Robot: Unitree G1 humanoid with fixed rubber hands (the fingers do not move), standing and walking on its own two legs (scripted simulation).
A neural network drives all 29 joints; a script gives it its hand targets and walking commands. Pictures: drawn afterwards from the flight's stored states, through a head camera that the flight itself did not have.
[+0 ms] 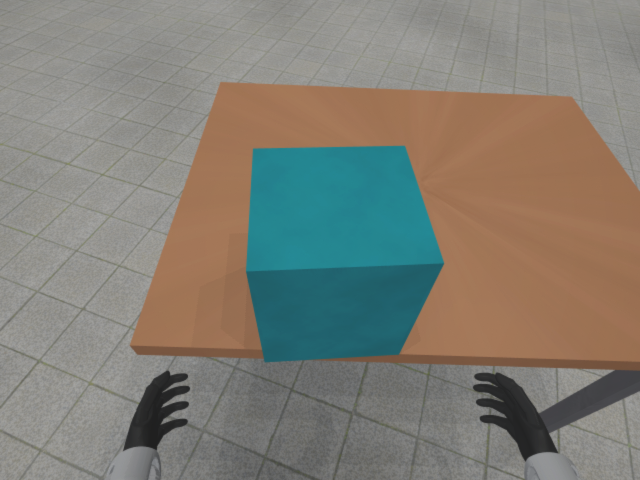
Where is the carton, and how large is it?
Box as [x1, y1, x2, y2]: [246, 146, 443, 361]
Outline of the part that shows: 404,146 253,149 246,273 265,361 383,355 399,353 443,264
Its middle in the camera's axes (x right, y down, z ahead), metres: +0.02 +0.03 +0.56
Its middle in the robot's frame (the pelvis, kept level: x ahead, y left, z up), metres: +0.40 +0.01 +0.01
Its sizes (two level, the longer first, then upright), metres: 0.210 0.200 0.250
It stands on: a table, 0.67 m high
